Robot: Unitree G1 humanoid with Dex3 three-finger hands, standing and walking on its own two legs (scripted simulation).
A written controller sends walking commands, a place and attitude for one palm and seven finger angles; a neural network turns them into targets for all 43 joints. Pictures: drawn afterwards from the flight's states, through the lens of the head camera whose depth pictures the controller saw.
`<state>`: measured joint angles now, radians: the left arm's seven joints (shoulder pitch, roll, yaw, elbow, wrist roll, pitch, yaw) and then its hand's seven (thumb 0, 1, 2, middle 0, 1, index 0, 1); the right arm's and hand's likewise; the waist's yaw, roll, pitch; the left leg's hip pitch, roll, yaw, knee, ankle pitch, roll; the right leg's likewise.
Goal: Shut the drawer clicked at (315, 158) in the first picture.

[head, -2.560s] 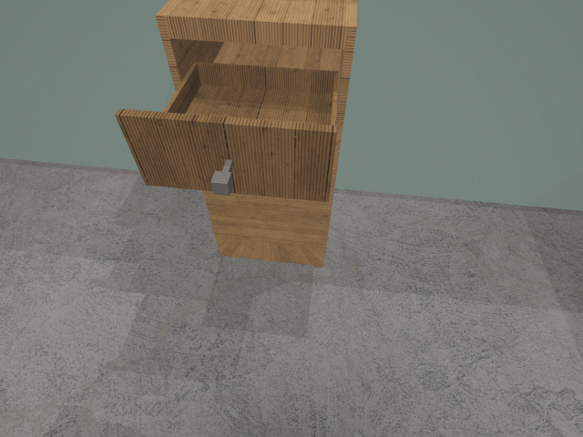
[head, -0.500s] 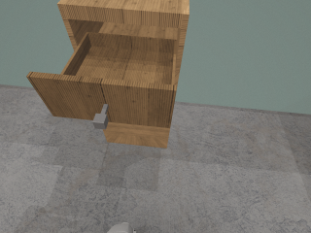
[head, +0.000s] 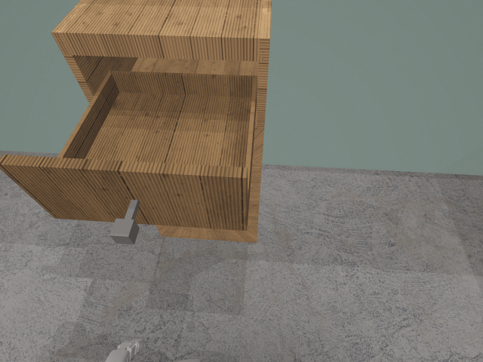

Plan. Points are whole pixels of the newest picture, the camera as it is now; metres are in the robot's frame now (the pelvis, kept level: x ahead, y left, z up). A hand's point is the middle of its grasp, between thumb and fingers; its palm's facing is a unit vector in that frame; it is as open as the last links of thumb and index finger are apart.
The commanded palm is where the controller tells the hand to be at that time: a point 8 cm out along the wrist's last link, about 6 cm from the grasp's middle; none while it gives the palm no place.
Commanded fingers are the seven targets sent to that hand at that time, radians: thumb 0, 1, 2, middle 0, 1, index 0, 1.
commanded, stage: come to a stop and stand still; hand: left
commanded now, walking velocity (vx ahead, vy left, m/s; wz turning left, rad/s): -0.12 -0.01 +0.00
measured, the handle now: (128, 221) +0.32 +0.20 +0.04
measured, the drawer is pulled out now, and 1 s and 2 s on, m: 0.30 0.30 0.30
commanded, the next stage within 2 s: look again from close up in 1.76 s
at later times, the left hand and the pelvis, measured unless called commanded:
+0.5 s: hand out of the picture -0.03 +0.18 -0.18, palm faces +0.04 -0.97 -0.25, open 7.4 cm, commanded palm none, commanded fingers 0.00 0.90 0.90 -0.20 -0.30 -0.20 -0.30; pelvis -0.06 +0.00 -0.02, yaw -2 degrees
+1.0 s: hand out of the picture -0.13 +0.16 -0.17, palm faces +0.02 -0.98 -0.19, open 7.4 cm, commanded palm none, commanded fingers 0.00 0.90 0.90 -0.20 -0.30 -0.20 -0.30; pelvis -0.13 -0.01 +0.00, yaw -2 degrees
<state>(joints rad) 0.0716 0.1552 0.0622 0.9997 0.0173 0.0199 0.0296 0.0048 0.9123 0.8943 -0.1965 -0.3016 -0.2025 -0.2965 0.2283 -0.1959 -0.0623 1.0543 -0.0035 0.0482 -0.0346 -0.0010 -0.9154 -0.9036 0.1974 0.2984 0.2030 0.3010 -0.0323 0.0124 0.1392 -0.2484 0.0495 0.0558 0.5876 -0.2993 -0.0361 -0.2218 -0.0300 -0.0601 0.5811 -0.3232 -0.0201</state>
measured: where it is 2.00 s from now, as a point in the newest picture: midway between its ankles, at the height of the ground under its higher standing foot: outside the picture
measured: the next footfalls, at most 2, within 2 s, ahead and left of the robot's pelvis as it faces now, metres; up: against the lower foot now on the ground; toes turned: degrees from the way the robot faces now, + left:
left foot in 1.06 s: -0.09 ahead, +0.10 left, +0.00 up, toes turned +0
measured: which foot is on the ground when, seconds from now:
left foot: down 0.00-0.94, up 0.96-1.00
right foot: down 0.00-1.00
